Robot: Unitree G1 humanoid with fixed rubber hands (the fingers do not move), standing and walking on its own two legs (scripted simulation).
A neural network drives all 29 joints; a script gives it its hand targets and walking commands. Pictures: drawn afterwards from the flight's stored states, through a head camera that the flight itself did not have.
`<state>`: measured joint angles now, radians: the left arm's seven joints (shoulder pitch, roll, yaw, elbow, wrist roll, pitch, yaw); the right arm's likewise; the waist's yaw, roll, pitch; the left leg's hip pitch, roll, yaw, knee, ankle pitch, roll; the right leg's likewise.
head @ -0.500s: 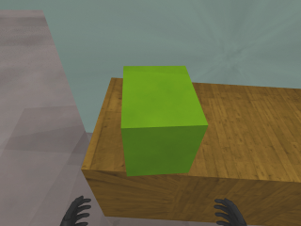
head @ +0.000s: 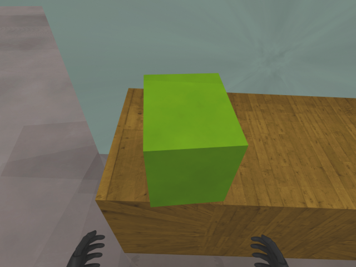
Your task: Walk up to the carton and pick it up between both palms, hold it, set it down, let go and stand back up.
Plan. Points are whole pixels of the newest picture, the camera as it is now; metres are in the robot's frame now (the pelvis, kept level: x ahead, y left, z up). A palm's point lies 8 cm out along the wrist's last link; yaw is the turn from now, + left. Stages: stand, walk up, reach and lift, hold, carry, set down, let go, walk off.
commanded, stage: let go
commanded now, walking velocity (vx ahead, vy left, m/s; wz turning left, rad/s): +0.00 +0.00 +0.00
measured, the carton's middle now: (184, 139) +0.49 -0.01 -0.02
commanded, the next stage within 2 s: stand in 0.16 s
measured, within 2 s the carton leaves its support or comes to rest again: neither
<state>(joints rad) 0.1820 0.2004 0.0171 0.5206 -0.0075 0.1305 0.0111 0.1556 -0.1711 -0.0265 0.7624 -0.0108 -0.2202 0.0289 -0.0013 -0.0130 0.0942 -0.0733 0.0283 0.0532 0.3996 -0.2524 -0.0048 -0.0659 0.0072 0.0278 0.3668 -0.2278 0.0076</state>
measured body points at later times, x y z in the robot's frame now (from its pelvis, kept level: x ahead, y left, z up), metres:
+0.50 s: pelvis +0.01 +0.00 +0.00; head -0.01 +0.02 +0.44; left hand +0.10 +0.30 -0.12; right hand +0.12 -0.30 -0.10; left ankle -0.02 +0.11 -0.74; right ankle -0.01 -0.13 -0.74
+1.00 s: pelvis -0.02 +0.02 +0.00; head -0.03 +0.02 +0.45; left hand +0.04 +0.32 -0.13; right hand +0.07 -0.28 -0.12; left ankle -0.02 +0.11 -0.74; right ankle -0.01 -0.13 -0.74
